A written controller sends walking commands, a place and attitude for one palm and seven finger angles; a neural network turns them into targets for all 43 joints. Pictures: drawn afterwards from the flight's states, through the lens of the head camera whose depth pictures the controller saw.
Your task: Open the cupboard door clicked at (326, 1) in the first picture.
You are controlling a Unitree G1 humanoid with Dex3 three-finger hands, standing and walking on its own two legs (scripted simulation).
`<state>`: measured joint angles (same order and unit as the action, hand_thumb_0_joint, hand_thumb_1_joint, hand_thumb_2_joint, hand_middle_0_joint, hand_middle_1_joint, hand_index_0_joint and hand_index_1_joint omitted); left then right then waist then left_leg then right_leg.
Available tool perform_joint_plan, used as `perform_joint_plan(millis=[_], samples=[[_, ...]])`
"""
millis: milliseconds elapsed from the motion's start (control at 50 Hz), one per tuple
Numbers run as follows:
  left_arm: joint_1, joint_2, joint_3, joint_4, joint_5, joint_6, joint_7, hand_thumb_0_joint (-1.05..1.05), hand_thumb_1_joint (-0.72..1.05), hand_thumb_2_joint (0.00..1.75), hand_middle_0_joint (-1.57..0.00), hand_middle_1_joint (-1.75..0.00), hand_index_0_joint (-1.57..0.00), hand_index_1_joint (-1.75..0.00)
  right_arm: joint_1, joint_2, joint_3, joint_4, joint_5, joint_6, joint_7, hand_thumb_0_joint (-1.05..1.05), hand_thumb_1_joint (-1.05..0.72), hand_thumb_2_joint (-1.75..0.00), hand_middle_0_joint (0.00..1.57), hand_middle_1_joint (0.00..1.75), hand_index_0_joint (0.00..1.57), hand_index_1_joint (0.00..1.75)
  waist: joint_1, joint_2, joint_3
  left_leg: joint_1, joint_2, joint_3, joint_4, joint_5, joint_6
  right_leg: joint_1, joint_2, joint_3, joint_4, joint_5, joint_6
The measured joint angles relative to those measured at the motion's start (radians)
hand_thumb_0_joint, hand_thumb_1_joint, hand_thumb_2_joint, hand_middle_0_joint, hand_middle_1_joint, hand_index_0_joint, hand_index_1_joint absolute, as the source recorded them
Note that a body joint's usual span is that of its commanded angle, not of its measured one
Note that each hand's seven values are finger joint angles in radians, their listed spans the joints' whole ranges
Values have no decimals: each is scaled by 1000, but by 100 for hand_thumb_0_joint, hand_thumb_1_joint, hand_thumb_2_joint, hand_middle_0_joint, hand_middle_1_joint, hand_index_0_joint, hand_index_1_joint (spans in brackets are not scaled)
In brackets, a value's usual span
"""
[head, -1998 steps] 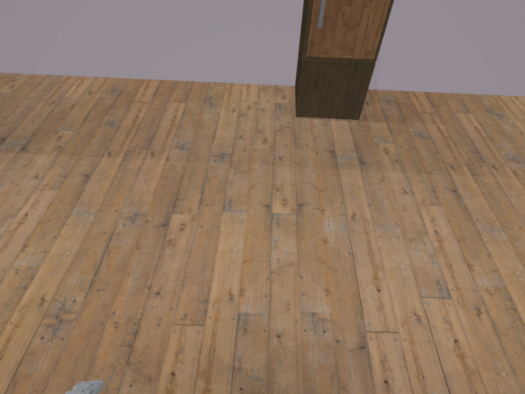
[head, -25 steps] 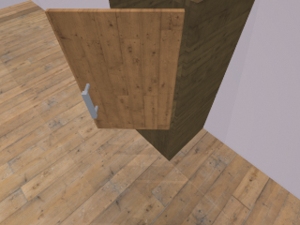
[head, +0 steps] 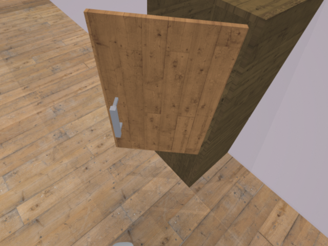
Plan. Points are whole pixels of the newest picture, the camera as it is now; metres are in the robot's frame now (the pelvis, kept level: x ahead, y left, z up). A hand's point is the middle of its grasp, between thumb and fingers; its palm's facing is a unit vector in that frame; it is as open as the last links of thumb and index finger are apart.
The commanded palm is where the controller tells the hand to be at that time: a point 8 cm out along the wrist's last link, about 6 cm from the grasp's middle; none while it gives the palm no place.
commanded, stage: come to a stop and stand still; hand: left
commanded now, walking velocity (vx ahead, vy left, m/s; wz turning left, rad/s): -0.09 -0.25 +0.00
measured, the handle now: (117, 118) +0.51 +0.21 -0.08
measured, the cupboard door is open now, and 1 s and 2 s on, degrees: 45 45 45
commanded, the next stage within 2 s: look again from close up in 0.74 s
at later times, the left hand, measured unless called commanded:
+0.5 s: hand out of the picture +0.05 +0.15 -0.15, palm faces -0.02 -0.97 -0.26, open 7.3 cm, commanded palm none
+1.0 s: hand out of the picture -0.01 +0.14 -0.15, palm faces -0.02 -0.98 -0.21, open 7.4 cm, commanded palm none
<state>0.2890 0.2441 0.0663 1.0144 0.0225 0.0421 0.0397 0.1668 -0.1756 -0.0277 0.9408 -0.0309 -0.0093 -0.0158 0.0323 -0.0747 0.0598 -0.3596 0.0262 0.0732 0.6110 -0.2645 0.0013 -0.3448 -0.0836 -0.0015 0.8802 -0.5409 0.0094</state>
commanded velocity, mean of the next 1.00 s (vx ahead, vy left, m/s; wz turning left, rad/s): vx -0.01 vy -0.02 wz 0.00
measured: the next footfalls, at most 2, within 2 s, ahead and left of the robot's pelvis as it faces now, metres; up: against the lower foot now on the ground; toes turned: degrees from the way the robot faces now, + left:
right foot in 0.26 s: +0.02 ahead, -0.07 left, +0.00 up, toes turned -1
left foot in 0.48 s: +0.02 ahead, +0.09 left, +0.00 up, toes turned +1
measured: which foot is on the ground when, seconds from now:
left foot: down 0.00-0.26, up 0.28-0.46, down 0.48-1.00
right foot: up 0.00-0.24, down 0.26-1.00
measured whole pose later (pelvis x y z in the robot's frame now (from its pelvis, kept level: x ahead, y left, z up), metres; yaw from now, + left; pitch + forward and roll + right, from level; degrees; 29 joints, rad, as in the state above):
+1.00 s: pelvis +0.00 -0.04 +0.02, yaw -2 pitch +0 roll +1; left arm 0.32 0.16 -0.02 1.11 0.00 -0.02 0.04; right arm 0.29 -0.16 0.03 1.13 -0.02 -0.01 -0.03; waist 0.00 0.00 0.02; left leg -0.16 0.03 0.07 0.42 -0.26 -0.01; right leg -0.14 0.07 -0.07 0.41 -0.26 -0.09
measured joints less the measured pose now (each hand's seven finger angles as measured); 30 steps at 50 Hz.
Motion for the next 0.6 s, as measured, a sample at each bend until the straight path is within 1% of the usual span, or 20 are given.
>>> perform_joint_plan(millis=[40,100,180,220,240,260,280,300,340,380,400,440,480,500,540,600], samples=[[-14,2,-3,6,-3,-3,-3,1,91,90,-20,-30,-20,-30,-1,19,12,14,-3,0,-7,0,-91,-90,19,30,20,30,-1,0,-3,20,-2,-3,-39,25,-4,-20,26,-1,50,27,-2],[-27,-16,-12,0,-6,-2,-15,1,92,90,-20,-30,-19,-30,-5,41,21,29,-5,6,-12,0,-91,-90,19,30,20,30,-6,18,-5,43,1,0,-97,56,1,-20,50,-23,21,45,2],[-41,-54,-22,-12,-6,4,-26,1,91,90,-20,-30,-19,-30,-12,37,7,32,-7,9,-19,-1,-92,-90,20,30,20,30,-26,52,-5,52,12,11,-133,81,-3,6,69,-45,-76,46,-1],[-48,-71,-25,-20,-7,-1,-29,1,91,90,-20,-30,-19,-30,-5,27,0,36,-5,12,-18,-1,-92,-90,20,30,20,30,-34,68,-6,44,17,12,-126,83,-11,45,74,-52,-184,105,-5],[-48,-77,-27,-26,-6,-7,-29,0,91,90,-20,-30,-20,-30,3,22,-3,39,-3,13,-18,-1,-92,-90,20,30,20,30,-36,70,-8,36,16,13,-112,79,-16,75,73,-53,-262,162,-6],[-50,-83,-26,-27,-3,-14,-23,1,92,90,-20,-30,-20,-30,10,17,-8,45,1,15,-17,0,-92,-90,20,30,20,30,-36,78,-8,27,21,11,-91,70,-23,94,78,-53,-309,212,-23],[-52,-93,-31,-29,1,-19,-13,1,92,90,-20,-30,-20,-30,14,5,-11,50,7,21,-15,0,-91,-90,20,30,20,30,-34,101,-1,21,38,4,-62,51,-26,100,96,-58,-314,225,-43],[-47,-100,-39,-34,3,-23,-5,1,93,90,-20,-30,-20,-30,22,-7,-14,49,10,30,-11,0,-91,-90,20,30,20,30,-38,123,-1,8,47,-13,-14,11,-22,105,112,-65,-317,225,-58],[-26,-110,-49,-49,4,-31,2,1,93,90,-20,-30,-20,-30,50,-26,-19,38,7,43,0,0,-91,-90,20,30,20,30,-51,149,-16,-25,44,-40,112,-55,-10,109,131,-76,-325,219,-77],[-11,-115,-55,-58,5,-44,7,1,93,90,-20,-30,-20,-30,77,-38,-21,29,5,46,4,0,-91,-90,20,30,20,30,-61,163,-28,-25,34,-41,179,-91,-3,119,140,-80,-337,220,-86],[-7,-115,-57,-60,6,-49,8,1,93,90,-21,-30,-20,-30,88,-40,-20,27,6,46,4,0,-91,-90,20,30,20,30,-64,164,-33,-10,27,-36,173,-107,-1,122,141,-79,-340,222,-89],[-4,-108,-60,-63,5,-55,8,1,92,90,-21,-30,-20,-30,109,-36,-14,28,9,41,2,0,-91,-90,19,30,20,30,-68,158,-42,40,14,-24,106,-111,1,127,143,-79,-341,222,-91],[-9,-98,-64,-61,-1,-57,7,1,92,90,-21,-30,-20,-30,127,-29,-4,35,11,30,1,0,-91,-90,19,30,20,30,-73,155,-52,105,10,-23,-11,-66,6,127,153,-89,-334,216,-91],[-19,-91,-64,-54,-5,-57,7,1,92,90,-21,-30,-20,-30,129,-18,2,48,10,25,-1,0,-91,-90,19,30,20,30,-74,141,-51,117,4,-23,-33,-65,7,127,148,-89,-329,212,-91],[-35,-80,-65,-42,-11,-55,5,1,92,90,-21,-30,-20,-30,135,1,19,69,8,17,-2,0,-91,-90,19,30,20,30,-65,112,-49,137,-5,-13,-62,-49,5,141,140,-80,-347,223,-91],[-47,-78,-73,-28,-16,-57,1,1,91,90,-20,-30,-20,-30,143,13,36,93,6,7,-7,0,-91,-90,19,30,20,30,-57,102,-53,160,-9,-6,-113,-16,2,159,138,-72,-390,249,-91]])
